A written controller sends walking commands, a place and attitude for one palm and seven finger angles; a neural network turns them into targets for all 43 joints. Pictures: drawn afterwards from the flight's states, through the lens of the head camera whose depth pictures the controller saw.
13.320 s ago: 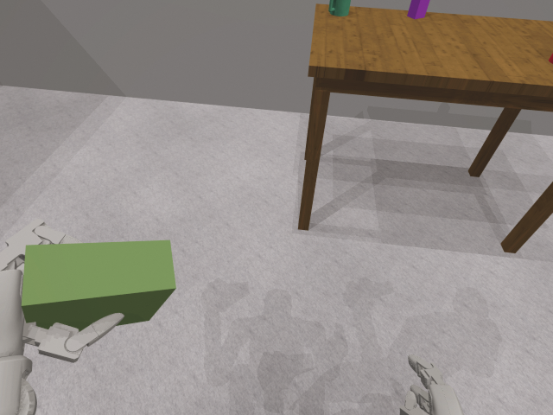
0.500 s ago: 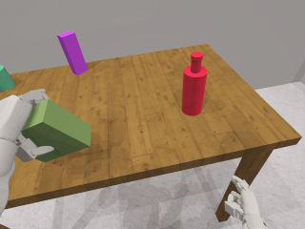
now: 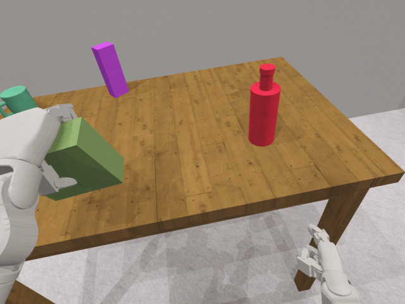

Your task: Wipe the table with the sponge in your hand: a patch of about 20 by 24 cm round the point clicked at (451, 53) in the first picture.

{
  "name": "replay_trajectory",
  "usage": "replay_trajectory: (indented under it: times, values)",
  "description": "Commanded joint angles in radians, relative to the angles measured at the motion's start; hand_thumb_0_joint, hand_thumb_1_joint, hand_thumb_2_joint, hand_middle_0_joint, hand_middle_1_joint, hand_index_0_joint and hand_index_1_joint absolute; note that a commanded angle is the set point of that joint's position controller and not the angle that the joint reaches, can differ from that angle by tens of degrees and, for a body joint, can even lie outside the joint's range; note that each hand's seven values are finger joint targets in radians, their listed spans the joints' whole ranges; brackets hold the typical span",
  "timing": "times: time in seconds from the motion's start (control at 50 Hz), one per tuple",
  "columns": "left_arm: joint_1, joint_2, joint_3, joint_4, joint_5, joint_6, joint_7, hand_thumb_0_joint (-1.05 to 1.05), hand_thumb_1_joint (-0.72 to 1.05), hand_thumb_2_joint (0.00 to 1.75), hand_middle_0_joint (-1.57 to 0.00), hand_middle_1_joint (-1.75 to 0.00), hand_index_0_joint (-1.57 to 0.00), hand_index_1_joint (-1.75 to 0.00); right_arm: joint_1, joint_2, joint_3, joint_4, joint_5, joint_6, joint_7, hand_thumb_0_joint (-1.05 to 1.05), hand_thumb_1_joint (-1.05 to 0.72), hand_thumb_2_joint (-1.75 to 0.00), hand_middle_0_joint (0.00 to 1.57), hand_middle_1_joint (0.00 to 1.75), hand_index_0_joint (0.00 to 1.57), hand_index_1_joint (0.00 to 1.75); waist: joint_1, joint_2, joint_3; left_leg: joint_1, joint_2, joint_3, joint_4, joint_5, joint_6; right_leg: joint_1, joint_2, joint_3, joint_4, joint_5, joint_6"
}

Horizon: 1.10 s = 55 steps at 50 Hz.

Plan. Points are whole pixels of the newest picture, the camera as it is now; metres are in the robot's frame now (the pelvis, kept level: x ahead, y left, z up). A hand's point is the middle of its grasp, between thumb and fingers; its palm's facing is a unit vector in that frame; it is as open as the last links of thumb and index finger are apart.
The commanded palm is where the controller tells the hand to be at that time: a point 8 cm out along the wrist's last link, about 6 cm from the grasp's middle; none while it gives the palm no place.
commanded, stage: turn the palm down, sponge in hand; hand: left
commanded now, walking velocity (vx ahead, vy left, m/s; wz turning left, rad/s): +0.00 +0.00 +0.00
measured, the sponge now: (75, 169) +0.25 +0.28 +0.18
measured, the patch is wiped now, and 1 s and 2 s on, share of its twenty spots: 0.00 0.00 0.00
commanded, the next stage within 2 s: move the sponge above the wiping area in 0.48 s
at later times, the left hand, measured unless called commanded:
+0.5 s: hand (65, 160) +0.24 +0.27 +0.22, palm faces +0.23 -0.06 -0.97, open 9.9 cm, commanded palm +0.18 +0.27 +0.29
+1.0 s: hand (70, 161) +0.25 +0.28 +0.20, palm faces +0.19 -0.08 -0.98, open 9.9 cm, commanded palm +0.21 +0.28 +0.28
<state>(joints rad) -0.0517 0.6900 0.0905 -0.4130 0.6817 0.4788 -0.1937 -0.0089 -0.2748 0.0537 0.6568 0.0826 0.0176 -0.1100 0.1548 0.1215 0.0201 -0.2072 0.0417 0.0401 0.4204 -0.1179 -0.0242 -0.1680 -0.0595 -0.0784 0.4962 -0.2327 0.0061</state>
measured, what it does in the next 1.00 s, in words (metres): stands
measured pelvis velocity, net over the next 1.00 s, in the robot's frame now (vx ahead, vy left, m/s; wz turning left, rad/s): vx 0.00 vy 0.00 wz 0.00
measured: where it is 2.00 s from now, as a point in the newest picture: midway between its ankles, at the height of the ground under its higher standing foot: outside the picture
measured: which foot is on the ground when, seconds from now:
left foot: down 0.00-1.00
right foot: down 0.00-1.00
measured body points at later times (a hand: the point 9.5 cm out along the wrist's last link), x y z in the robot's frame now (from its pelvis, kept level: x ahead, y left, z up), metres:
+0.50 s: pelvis -0.01 -0.01 -0.01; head -0.04 -0.07 +0.44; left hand +0.22 +0.27 +0.27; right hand +0.27 -0.19 -0.06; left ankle +0.07 +0.14 -0.74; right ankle +0.03 -0.12 -0.74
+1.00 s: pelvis +0.00 +0.00 +0.00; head -0.03 -0.05 +0.44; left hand +0.24 +0.28 +0.25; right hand +0.27 -0.18 -0.07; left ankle +0.07 +0.14 -0.74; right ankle +0.03 -0.12 -0.74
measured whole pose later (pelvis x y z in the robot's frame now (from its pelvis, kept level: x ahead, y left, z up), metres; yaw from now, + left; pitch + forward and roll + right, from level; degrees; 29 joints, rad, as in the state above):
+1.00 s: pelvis +0.00 +0.00 +0.00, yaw +0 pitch -6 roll +1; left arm -0.10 0.65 0.00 -0.29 0.78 0.41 -0.20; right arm 0.00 -0.26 0.06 0.67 0.06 -0.02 -0.10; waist 0.16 0.11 0.02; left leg -0.21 0.04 0.04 0.45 -0.13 -0.03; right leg -0.18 -0.06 -0.07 0.53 -0.24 0.00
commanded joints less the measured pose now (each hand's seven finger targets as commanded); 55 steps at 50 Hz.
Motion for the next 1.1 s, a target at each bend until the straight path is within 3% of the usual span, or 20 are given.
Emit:
replay_trajectory:
  times: [0.0,0.06,0.14,0.16,0.22,0.26,0.3,0.34,0.42,0.56,0.58,0.62,0.66,0.72,0.76,0.78,0.82,0.88,0.96,1.08]
  values:
    - [-0.275,0.261,0.153,-0.148,0.066,-0.034,0.038,0.00,0.10,1.30,-1.20,-1.60,-1.20,-1.60,-0.274,-0.066,-0.007,-0.213,-0.008,-0.073,0.013,0.00,-0.90,-0.90,0.20,0.30,0.20,0.30,0.005,-0.048,-0.196,0.053,-0.040,-0.039,-0.053,-0.079,0.026,-0.010,0.034,0.074,-0.106,-0.086,-0.045]
    - [-0.307,0.297,0.177,-0.134,0.088,-0.042,0.046,0.00,0.10,1.30,-1.20,-1.60,-1.20,-1.60,-0.307,-0.062,-0.006,-0.217,-0.011,-0.079,0.014,0.00,-0.90,-0.90,0.20,0.30,0.20,0.30,0.011,-0.045,-0.185,0.049,-0.047,-0.040,-0.043,-0.106,0.024,-0.027,0.043,0.113,-0.126,-0.139,-0.053]
    - [-0.351,0.288,0.157,-0.127,0.091,-0.058,0.046,0.00,0.10,1.30,-1.20,-1.60,-1.20,-1.60,-0.285,-0.065,-0.012,-0.200,-0.019,-0.074,0.014,0.00,-0.90,-0.90,0.20,0.30,0.20,0.30,0.008,-0.027,-0.203,0.071,-0.047,-0.033,-0.016,-0.058,0.027,-0.032,0.020,0.103,-0.113,-0.105,-0.043]
    - [-0.359,0.304,0.179,-0.113,0.092,-0.052,0.046,0.00,0.10,1.30,-1.20,-1.60,-1.20,-1.60,-0.315,-0.061,-0.011,-0.206,-0.017,-0.084,0.014,0.00,-0.90,-0.90,0.20,0.30,0.20,0.30,0.015,-0.025,-0.188,0.058,-0.051,-0.037,-0.018,-0.086,0.023,-0.036,0.032,0.129,-0.122,-0.138,-0.054]
    - [-0.365,0.277,0.150,-0.088,0.094,-0.060,0.041,0.00,0.10,1.30,-1.20,-1.60,-1.20,-1.60,-0.284,-0.065,-0.015,-0.190,-0.021,-0.080,0.013,0.00,-0.90,-0.90,0.20,0.30,0.20,0.30,0.009,-0.052,-0.191,0.067,-0.047,-0.034,-0.009,-0.059,0.026,-0.038,0.019,0.105,-0.109,-0.109,-0.042]
    - [-0.362,0.281,0.157,-0.084,0.093,-0.053,0.035,0.00,0.10,1.30,-1.20,-1.60,-1.20,-1.60,-0.315,-0.058,-0.011,-0.199,-0.016,-0.086,0.016,0.00,-0.90,-0.90,0.20,0.30,0.20,0.30,0.011,-0.039,-0.174,0.057,-0.051,-0.036,-0.011,-0.085,0.022,-0.051,0.029,0.133,-0.125,-0.143,-0.052]
    - [-0.346,0.262,0.142,-0.061,0.090,-0.057,0.032,0.00,0.10,1.30,-1.20,-1.60,-1.20,-1.60,-0.286,-0.063,-0.015,-0.189,-0.019,-0.085,0.015,0.00,-0.90,-0.90,0.20,0.30,0.20,0.30,0.007,-0.071,-0.178,0.058,-0.045,-0.030,0.003,-0.063,0.024,-0.050,0.015,0.116,-0.113,-0.118,-0.041]
    - [-0.345,0.263,0.143,-0.087,0.092,-0.062,0.028,0.00,0.10,1.30,-1.20,-1.60,-1.20,-1.60,-0.279,-0.063,-0.017,-0.191,-0.021,-0.083,0.017,0.00,-0.90,-0.90,0.20,0.30,0.20,0.30,0.009,-0.047,-0.186,0.060,-0.045,-0.028,-0.002,-0.063,0.025,-0.045,0.015,0.111,-0.111,-0.104,-0.040]
    - [-0.331,0.260,0.143,-0.060,0.090,-0.061,0.024,0.00,0.10,1.30,-1.20,-1.60,-1.20,-1.60,-0.271,-0.065,-0.016,-0.193,-0.021,-0.086,0.015,0.00,-0.90,-0.90,0.20,0.30,0.20,0.30,0.008,-0.080,-0.169,0.047,-0.040,-0.030,-0.002,-0.073,0.025,-0.053,0.014,0.104,-0.106,-0.113,-0.037]
    - [-0.357,0.296,0.168,-0.095,0.100,-0.064,0.031,0.00,0.10,1.30,-1.20,-1.60,-1.20,-1.60,-0.303,-0.061,-0.012,-0.207,-0.019,-0.098,0.017,0.00,-0.90,-0.90,0.20,0.30,0.20,0.30,0.017,-0.036,-0.198,0.050,-0.047,-0.037,-0.010,-0.080,0.022,-0.038,0.030,0.118,-0.101,-0.119,-0.051]
    - [-0.382,0.263,0.140,-0.088,0.099,-0.067,0.033,0.00,0.10,1.30,-1.20,-1.60,-1.20,-1.60,-0.284,-0.060,-0.015,-0.200,-0.020,-0.099,0.014,0.00,-0.90,-0.90,0.20,0.30,0.20,0.30,0.007,-0.047,-0.205,0.053,-0.043,-0.030,-0.001,-0.069,0.023,-0.040,0.017,0.103,-0.092,-0.104,-0.043]
    - [-0.349,0.261,0.140,-0.057,0.104,-0.068,0.033,0.00,0.10,1.30,-1.20,-1.60,-1.20,-1.60,-0.261,-0.065,-0.017,-0.191,-0.023,-0.094,0.015,0.00,-0.90,-0.90,0.20,0.30,0.20,0.30,0.007,-0.053,-0.186,0.055,-0.040,-0.031,-0.009,-0.061,0.023,-0.044,0.019,0.096,-0.098,-0.088,-0.042]
    - [-0.337,0.291,0.170,-0.081,0.106,-0.066,0.033,0.00,0.10,1.30,-1.20,-1.60,-1.20,-1.60,-0.290,-0.062,-0.014,-0.203,-0.020,-0.098,0.017,0.00,-0.90,-0.90,0.20,0.30,0.20,0.30,0.017,-0.029,-0.202,0.051,-0.044,-0.041,-0.021,-0.072,0.020,-0.025,0.035,0.113,-0.103,-0.091,-0.057]
    - [-0.332,0.246,0.130,-0.092,0.105,-0.072,0.033,0.00,0.10,1.30,-1.20,-1.60,-1.20,-1.60,-0.262,-0.062,-0.015,-0.194,-0.023,-0.095,0.018,0.00,-0.90,-0.90,0.20,0.30,0.20,0.30,0.009,-0.033,-0.197,0.060,-0.041,-0.037,-0.026,-0.047,0.023,-0.027,0.026,0.075,-0.092,-0.058,-0.043]
    - [-0.328,0.249,0.135,-0.088,0.107,-0.067,0.032,0.00,0.10,1.30,-1.20,-1.60,-1.20,-1.60,-0.292,-0.056,-0.011,-0.202,-0.019,-0.102,0.019,0.00,-0.90,-0.90,0.20,0.30,0.20,0.30,0.010,-0.015,-0.181,0.055,-0.042,-0.044,-0.037,-0.079,0.020,-0.033,0.041,0.092,-0.102,-0.078,-0.056]
    - [-0.369,0.221,0.102,-0.091,0.105,-0.072,0.033,0.00,0.10,1.30,-1.20,-1.60,-1.20,-1.60,-0.273,-0.057,-0.011,-0.195,-0.020,-0.101,0.017,0.00,-0.90,-0.90,0.20,0.30,0.20,0.30,0.001,-0.024,-0.187,0.055,-0.039,-0.041,-0.036,-0.081,0.020,-0.033,0.027,0.077,-0.093,-0.074,-0.048]
    - [-0.359,0.232,0.105,-0.035,0.119,-0.073,0.035,0.00,0.10,1.30,-1.20,-1.60,-1.20,-1.60,-0.244,-0.066,-0.018,-0.181,-0.022,-0.096,0.013,0.00,-0.90,-0.90,0.20,0.30,0.20,0.30,-0.002,-0.053,-0.180,0.057,-0.038,-0.039,-0.042,-0.085,0.021,-0.038,0.030,0.070,-0.098,-0.078,-0.044]
    - [-0.436,0.217,0.077,-0.103,0.131,-0.083,0.044,0.00,0.10,1.30,-1.20,-1.60,-1.20,-1.60,-0.270,-0.055,-0.011,-0.197,-0.021,-0.110,0.014,0.00,-0.90,-0.90,0.20,0.30,0.20,0.30,0.002,0.012,-0.229,0.070,-0.044,-0.047,-0.054,-0.090,0.021,-0.013,0.036,0.066,-0.081,-0.065,-0.054]
    - [-0.386,0.246,0.117,-0.064,0.138,-0.073,0.051,0.00,0.10,1.30,-1.20,-1.60,-1.20,-1.60,-0.276,-0.058,-0.012,-0.193,-0.024,-0.106,0.017,0.00,-0.90,-0.90,0.20,0.30,0.20,0.30,0.012,-0.005,-0.210,0.064,-0.043,-0.053,-0.064,-0.094,0.019,-0.007,0.051,0.082,-0.100,-0.071,-0.065]
    - [-0.407,0.222,0.095,-0.020,0.141,-0.071,0.058,0.00,0.10,1.30,-1.20,-1.60,-1.20,-1.60,-0.252,-0.060,-0.012,-0.190,-0.021,-0.101,0.019,0.00,-0.90,-0.90,0.20,0.30,0.20,0.30,0.008,-0.027,-0.224,0.059,-0.044,-0.042,-0.059,-0.079,0.021,0.000,0.039,0.066,-0.098,-0.061,-0.057]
